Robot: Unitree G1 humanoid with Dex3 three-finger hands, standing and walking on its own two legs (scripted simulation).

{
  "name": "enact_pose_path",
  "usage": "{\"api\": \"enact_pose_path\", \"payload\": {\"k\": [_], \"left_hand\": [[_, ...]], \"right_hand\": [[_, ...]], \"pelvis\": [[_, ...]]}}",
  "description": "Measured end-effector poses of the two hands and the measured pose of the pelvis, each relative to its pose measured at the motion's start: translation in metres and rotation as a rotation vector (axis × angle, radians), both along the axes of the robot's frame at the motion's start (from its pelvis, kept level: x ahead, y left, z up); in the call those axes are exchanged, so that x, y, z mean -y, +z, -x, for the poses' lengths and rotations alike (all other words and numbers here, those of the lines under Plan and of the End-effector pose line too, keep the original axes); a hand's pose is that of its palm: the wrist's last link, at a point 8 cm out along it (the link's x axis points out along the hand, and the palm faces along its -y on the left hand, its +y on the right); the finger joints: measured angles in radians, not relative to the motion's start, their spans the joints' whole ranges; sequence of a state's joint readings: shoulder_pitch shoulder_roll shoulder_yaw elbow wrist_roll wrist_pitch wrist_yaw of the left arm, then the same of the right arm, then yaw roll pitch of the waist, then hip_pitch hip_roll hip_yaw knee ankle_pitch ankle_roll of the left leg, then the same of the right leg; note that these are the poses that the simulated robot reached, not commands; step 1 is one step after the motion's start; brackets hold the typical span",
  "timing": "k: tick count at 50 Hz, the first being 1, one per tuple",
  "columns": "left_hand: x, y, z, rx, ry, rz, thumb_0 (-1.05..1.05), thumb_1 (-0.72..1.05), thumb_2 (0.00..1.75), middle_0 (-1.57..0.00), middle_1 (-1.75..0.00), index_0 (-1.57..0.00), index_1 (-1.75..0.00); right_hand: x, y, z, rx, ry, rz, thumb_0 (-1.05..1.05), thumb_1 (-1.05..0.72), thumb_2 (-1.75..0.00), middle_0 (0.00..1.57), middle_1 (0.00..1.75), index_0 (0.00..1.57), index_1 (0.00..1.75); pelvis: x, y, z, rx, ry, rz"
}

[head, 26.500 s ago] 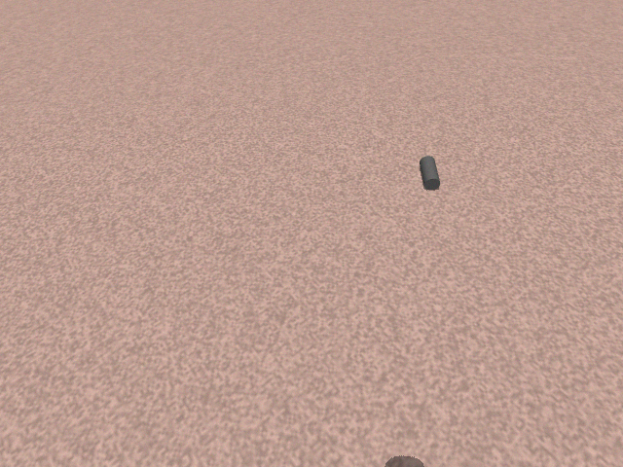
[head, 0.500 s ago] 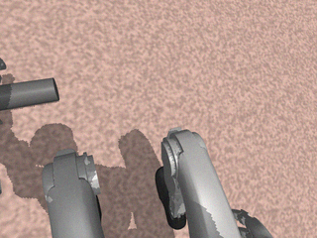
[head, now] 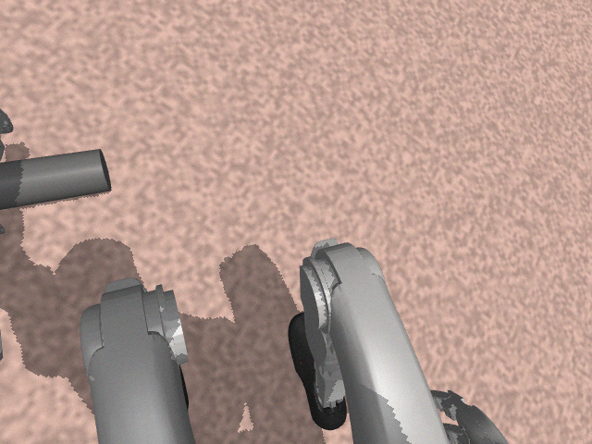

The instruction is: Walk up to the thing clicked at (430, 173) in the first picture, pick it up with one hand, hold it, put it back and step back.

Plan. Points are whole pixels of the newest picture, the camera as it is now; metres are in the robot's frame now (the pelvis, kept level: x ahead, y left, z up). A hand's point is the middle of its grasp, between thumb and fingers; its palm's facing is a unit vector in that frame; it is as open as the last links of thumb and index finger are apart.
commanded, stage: approach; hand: left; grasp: from above
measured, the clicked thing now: (51, 178) +0.50 +0.30 -0.29
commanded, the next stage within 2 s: close in in 0.62 s
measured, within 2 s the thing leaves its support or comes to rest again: neither
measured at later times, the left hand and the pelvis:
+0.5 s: hand (45, 142) +0.51 +0.26 -0.17, palm faces -0.41 -0.06 -0.91, open 13.8 cm; pelvis +0.00 +0.00 +0.00, yaw -1 degrees
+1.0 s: hand (26, 167) +0.48 +0.29 -0.18, palm faces -0.48 -0.08 -0.88, open 13.4 cm; pelvis +0.00 +0.00 +0.00, yaw -1 degrees
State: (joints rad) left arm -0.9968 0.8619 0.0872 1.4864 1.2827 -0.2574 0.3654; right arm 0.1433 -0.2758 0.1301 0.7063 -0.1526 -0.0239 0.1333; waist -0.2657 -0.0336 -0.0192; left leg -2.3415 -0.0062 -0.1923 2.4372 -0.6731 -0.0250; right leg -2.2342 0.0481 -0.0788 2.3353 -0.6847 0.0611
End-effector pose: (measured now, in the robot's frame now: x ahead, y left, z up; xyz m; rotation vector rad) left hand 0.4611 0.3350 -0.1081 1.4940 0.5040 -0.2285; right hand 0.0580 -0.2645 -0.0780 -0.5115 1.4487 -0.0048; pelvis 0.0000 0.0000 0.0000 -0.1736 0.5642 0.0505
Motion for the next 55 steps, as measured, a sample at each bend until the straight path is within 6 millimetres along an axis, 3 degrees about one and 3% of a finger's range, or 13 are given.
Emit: {"api": "enact_pose_path", "payload": {"k": [7, 18, 22, 29, 34, 38, 42, 48, 55], "left_hand": [[0.009, -0.002, -0.003, -0.020, -0.030, -0.011, 0.00, -0.53, 1.01, -0.09, -1.05, -0.10, -1.04], [0.064, 0.002, -0.053, 0.073, -0.085, 0.019, 0.00, -0.52, 0.99, -0.09, -1.08, -0.11, -1.06], [0.073, 0.002, -0.059, 0.074, -0.055, -0.003, 0.00, -0.51, 1.00, -0.09, -1.08, -0.11, -1.06], [0.055, -0.004, -0.041, -0.020, 0.044, -0.036, 0.00, -0.50, 1.00, -0.11, -1.05, -0.13, -1.04], [0.032, -0.009, -0.027, -0.077, 0.069, -0.017, 0.00, -0.50, 1.01, -0.13, -1.04, -0.13, -1.03], [0.020, -0.004, -0.029, -0.046, 0.020, -0.006, 0.00, -0.49, 1.02, -0.14, -1.05, -0.14, -1.04], [0.023, -0.001, -0.033, -0.013, -0.034, 0.008, 0.00, -0.50, 1.01, -0.12, -1.07, -0.14, -1.05], [0.036, -0.013, -0.032, -0.029, -0.067, 0.028, 0.00, -0.49, 1.04, -0.11, -1.10, -0.13, -1.08], [0.044, -0.028, -0.027, -0.021, -0.061, 0.034, 0.00, -0.46, 1.05, -0.11, -1.11, -0.13, -1.09]], "right_hand": [[-0.001, -0.001, 0.003, -0.009, -0.005, -0.007, 0.00, -0.91, -0.90, 0.20, 0.30, 0.20, 0.30], [0.003, 0.008, 0.019, -0.009, -0.038, 0.023, 0.00, -0.91, -0.90, 0.20, 0.30, 0.20, 0.30], [0.002, 0.008, 0.031, -0.027, -0.073, 0.012, 0.00, -0.91, -0.90, 0.20, 0.30, 0.20, 0.30], [-0.004, 0.000, 0.041, -0.057, -0.101, -0.040, 0.00, -0.91, -0.90, 0.20, 0.30, 0.20, 0.30], [-0.003, -0.005, 0.033, -0.063, -0.068, -0.044, 0.00, -0.91, -0.90, 0.20, 0.30, 0.20, 0.30], [0.000, -0.005, 0.023, -0.067, -0.035, -0.021, 0.00, -0.91, -0.90, 0.20, 0.30, 0.20, 0.30], [0.003, -0.002, 0.011, -0.056, -0.016, 0.003, 0.00, -0.91, -0.90, 0.20, 0.30, 0.20, 0.30], [0.002, 0.009, -0.004, -0.010, 0.006, 0.028, 0.00, -0.91, -0.90, 0.20, 0.30, 0.20, 0.30], [0.000, 0.014, 0.004, -0.002, 0.015, 0.033, 0.00, -0.90, -0.90, 0.20, 0.30, 0.20, 0.30]], "pelvis": [[0.001, 0.001, 0.000, -0.009, 0.002, -0.006], [0.003, 0.000, -0.002, -0.023, -0.011, -0.002], [0.003, 0.001, -0.003, -0.033, -0.017, -0.006], [0.005, 0.004, -0.002, -0.027, -0.020, -0.021], [0.005, 0.002, -0.001, -0.016, -0.015, -0.024], [0.005, -0.001, -0.002, -0.011, -0.008, -0.018], [0.003, -0.002, -0.005, -0.014, -0.004, -0.006], [-0.001, 0.002, -0.005, -0.012, -0.004, 0.011], [-0.001, 0.000, -0.001, 0.000, -0.008, 0.014]]}}
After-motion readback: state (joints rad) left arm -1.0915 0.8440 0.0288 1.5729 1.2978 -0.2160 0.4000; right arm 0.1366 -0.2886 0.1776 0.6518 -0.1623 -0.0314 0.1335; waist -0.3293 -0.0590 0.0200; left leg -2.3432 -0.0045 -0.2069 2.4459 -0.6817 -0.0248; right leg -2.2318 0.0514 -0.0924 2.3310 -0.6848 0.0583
